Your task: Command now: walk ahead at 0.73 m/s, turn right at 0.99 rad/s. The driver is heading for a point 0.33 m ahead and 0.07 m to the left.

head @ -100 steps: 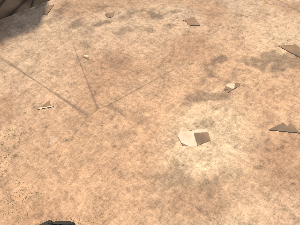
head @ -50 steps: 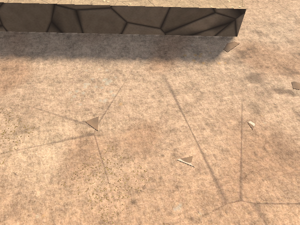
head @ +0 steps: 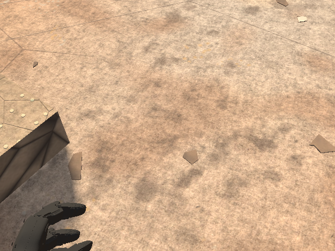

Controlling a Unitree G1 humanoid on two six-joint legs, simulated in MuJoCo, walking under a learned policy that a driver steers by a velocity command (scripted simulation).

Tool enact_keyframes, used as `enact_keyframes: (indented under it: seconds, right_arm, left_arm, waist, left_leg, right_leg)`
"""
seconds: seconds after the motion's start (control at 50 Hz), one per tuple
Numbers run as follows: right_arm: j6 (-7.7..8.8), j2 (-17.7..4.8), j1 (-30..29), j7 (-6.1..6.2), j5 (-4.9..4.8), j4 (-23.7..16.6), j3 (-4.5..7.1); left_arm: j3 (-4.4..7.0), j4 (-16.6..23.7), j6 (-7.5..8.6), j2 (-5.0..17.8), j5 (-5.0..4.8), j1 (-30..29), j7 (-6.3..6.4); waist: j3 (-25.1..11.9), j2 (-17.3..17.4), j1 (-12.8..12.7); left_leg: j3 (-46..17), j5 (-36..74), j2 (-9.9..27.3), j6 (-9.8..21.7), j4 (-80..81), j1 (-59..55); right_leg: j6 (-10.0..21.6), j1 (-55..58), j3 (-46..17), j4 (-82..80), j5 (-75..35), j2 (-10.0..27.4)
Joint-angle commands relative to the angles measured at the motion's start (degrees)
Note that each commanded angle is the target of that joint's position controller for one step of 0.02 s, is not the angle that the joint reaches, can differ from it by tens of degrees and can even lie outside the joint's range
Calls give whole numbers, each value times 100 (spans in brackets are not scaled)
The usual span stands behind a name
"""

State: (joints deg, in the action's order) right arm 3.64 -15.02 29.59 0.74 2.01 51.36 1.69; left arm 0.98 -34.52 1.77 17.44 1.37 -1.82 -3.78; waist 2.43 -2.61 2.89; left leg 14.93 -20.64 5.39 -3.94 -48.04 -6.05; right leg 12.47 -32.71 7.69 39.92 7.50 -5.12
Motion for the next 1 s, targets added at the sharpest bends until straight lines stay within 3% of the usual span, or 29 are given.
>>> enact_keyframes:
  seconds: [0.02, 0.04, 0.06, 0.08, 0.12, 0.18, 0.24, 0.28, 0.32, 0.36, 0.38, 0.4, 0.42, 0.44, 0.46, 0.48, 0.5, 0.56, 0.62, 0.68, 0.72, 0.74, 0.76, 0.78, 0.8, 0.82, 0.86, 0.92, 1.0]
  right_arm:
    - [119, -979, -442, -2, -123, -1439, 200]
    - [203, -1040, -892, 17, -117, -1515, 143]
    - [213, -935, -1163, 18, -111, -1627, 90]
    - [144, -892, -1098, 58, -13, -1426, 82]
    - [-120, -825, -636, 44, 117, -1207, 78]
    - [-212, -420, -881, 3, 25, -1267, -13]
    - [-173, -227, -1208, -38, -82, -1269, -73]
    - [-153, -240, -1551, -48, -98, -1294, -73]
    - [-113, -332, -1642, -27, -70, -1296, -48]
    - [-47, -562, -1213, 5, 12, -1107, 43]
    - [13, -587, -789, 16, 44, -933, 67]
    - [99, -801, -424, 40, 19, -798, 113]
    - [93, -1124, -272, 35, 7, -876, 176]
    - [2, -859, -309, -2, -144, -873, 105]
    - [-34, -650, -660, -36, -229, -930, 43]
    - [-83, -477, -1096, -17, -193, -972, 3]
    - [-129, -320, -1372, 19, -144, -977, -63]
    - [-245, -400, -1624, 42, -22, -861, -58]
    - [-308, -578, -1483, 26, -48, -690, 10]
    - [-426, -667, -1554, 23, -85, -600, 69]
    - [-505, -628, -1623, 47, -136, -537, 77]
    - [-523, -576, -1553, 49, -138, -479, 79]
    - [-525, -452, -1494, 31, -159, -476, 62]
    - [-525, -273, -1538, 3, -234, -481, 36]
    - [-504, -241, -1607, -35, -202, -369, 24]
    - [-471, -143, -1525, -62, -148, -270, 6]
    - [-410, -282, -1357, -67, -89, -85, 25]
    - [-363, -421, -1381, -41, -107, 96, 29]
    - [-365, -292, -1493, 3, -129, 260, -11]
  left_arm:
    - [730, -218, -161, 1972, 87, 2410, 286]
    - [725, -229, -174, 1705, -3, 2328, 371]
    - [677, -357, -152, 1479, -83, 2112, 437]
    - [560, -368, -106, 1123, -59, 1741, 470]
    - [355, -348, 28, 644, -135, 1398, 468]
    - [345, -674, 211, 681, -35, 1585, 359]
    - [272, -875, 224, 419, -101, 1669, 325]
    - [236, -1013, 204, 349, -131, 1911, 342]
    - [242, -1118, 167, 421, -88, 2061, 377]
    - [262, -1178, 134, 499, -57, 2007, 435]
    - [270, -1194, 123, 544, -95, 1883, 460]
    - [275, -1150, 141, 545, -107, 1971, 465]
    - [216, -1196, 131, 156, -229, 2859, 490]
    - [218, -1312, 47, 192, -177, 3008, 504]
    - [238, -1423, -58, 303, -38, 2812, 503]
    - [234, -1421, -130, 296, 17, 2509, 490]
    - [212, -1401, -209, 239, 4, 2284, 473]
    - [131, -1553, -443, 58, -7, 2369, 430]
    - [81, -1633, -520, 26, -26, 2149, 469]
    - [77, -1777, -495, 86, -48, 2174, 485]
    - [52, -1934, -426, 3, -33, 2339, 504]
    - [36, -1935, -375, 23, 4, 2280, 522]
    - [36, -1919, -304, 157, 76, 2275, 554]
    - [36, -1935, -269, 222, -16, 1955, 564]
    - [-37, -1939, -188, -2, -40, 1719, 563]
    - [-47, -1976, -105, -5, -45, 1569, 574]
    - [-9, -2091, -34, 99, -86, 1662, 598]
    - [9, -2274, -94, -19, -97, 2058, 595]
    - [6, -2502, -134, -155, -59, 2438, 593]
  waist:
    - [-2613, -611, -1001]
    - [-2162, 318, -903]
    - [-1225, 472, -633]
    - [-529, 967, -286]
    - [-279, 1089, 118]
    - [-473, 716, 113]
    - [-644, 150, -142]
    - [-572, 66, -391]
    - [-464, -36, -471]
    - [-415, -46, -264]
    - [-394, 49, 8]
    - [-611, 444, 95]
    - [-1394, 1510, -169]
    - [-1992, 1609, -176]
    - [-1585, 828, -285]
    - [-1110, 527, -362]
    - [-754, 462, -429]
    - [-604, 877, -544]
    - [-566, 996, -383]
    - [-468, 1084, -388]
    - [-307, 966, -477]
    - [-141, 799, -450]
    - [-101, 422, -364]
    - [199, -275, -150]
    - [229, -273, -80]
    - [146, -320, 39]
    - [5, -236, 75]
    - [157, 221, -116]
    - [116, 441, -284]
  left_leg:
    - [-1499, -1131, -676, -46, -5495, 5179]
    - [-1922, -554, -307, 2, -4895, 5396]
    - [-1925, -433, -113, 11, -4181, 5298]
    - [-1784, -369, 101, 13, -3741, 4977]
    - [-1698, -355, 285, -40, -2806, 3881]
    - [-1429, 427, 114, 138, -1315, 3289]
    - [-1203, 2008, -143, 408, 138, 2966]
    - [-1170, 2543, -274, 469, 695, 3001]
    - [-1267, 2461, -343, 551, 1075, 2954]
    - [-1335, 2066, -502, 697, 1459, 2542]
    - [-1310, 2481, -541, 779, 2045, 2099]
    - [-1718, 4927, -77, 887, 2157, 1307]
    - [-3170, 8118, 1456, 1902, 1770, 194]
    - [-4152, 8517, 1952, 2443, 2128, 87]
    - [-3837, 7061, 1724, 2349, 2355, 682]
    - [-3491, 5539, 1453, 2145, 2599, 1200]
    - [-3116, 4489, 1182, 1894, 2900, 1725]
    - [-2424, 2344, 578, 1473, 3345, 2479]
    - [-2567, 650, 573, 1436, 3594, 2453]
    - [-2722, -443, 590, 1315, 3769, 2605]
    - [-2666, -939, 509, 1076, 3786, 2924]
    - [-2613, -1046, 429, 870, 3742, 3016]
    - [-2457, -814, 243, 661, 3411, 2973]
    - [-1915, -174, -261, 519, 3081, 2467]
    - [-1772, 678, -362, 501, 2692, 1676]
    - [-1775, 1081, -349, 540, 2600, 1236]
    - [-1877, 1206, -212, 596, 2660, 991]
    - [-2212, 539, -3, 720, 2992, 1653]
    - [-2339, 341, 40, 712, 3250, 2061]
  right_leg:
    - [1784, 6380, -4645, -958, -3368, 2231]
    - [1534, 5652, -4663, -1569, -3142, 2149]
    - [1380, 4586, -4156, -1803, -3028, 1906]
    - [1066, 3541, -3541, -1885, -3349, 1720]
    - [771, 2040, -2625, -2092, -4419, 1515]
    - [371, 1579, -1757, -2065, -5305, 976]
    - [-206, 1918, -1185, -2034, -4761, 547]
    - [-349, 2339, -1193, -2006, -4367, 622]
    - [-377, 2656, -1382, -1771, -4229, 881]
    - [-454, 2836, -1591, -1203, -4429, 1046]
    - [-561, 2827, -1516, -667, -4286, 918]
    - [-716, 2537, -1365, 190, -3060, 519]
    - [-991, 1760, -1103, 1971, 353, -212]
    - [-1064, 1373, -1348, 2689, 2834, -629]
    - [-1095, 1275, -1730, 2939, 2707, -361]
    - [-1140, 1147, -1667, 2846, 2485, -183]
    - [-1180, 1226, -1620, 2452, 2281, 0]
    - [-1295, 1910, -1116, 1314, 2053, 79]
    - [-1225, 2011, -921, 425, 1900, 208]
    - [-1071, 2245, -734, -295, 1536, 236]
    - [-878, 2644, -693, -1135, 1054, 250]
    - [-762, 2632, -964, -1624, 930, 399]
    - [-617, 2471, -1673, -2162, 1322, 925]
    - [-467, 1355, -2264, -2566, 2283, 1265]
    - [-564, 749, -2378, -2936, 2548, 1396]
    - [-735, 601, -2209, -2944, 2355, 1305]
    - [-904, 735, -1902, -2780, 2000, 1088]
    - [-853, 1249, -1626, -2399, 1602, 846]
    - [-791, 1797, -1496, -2129, 1100, 789]
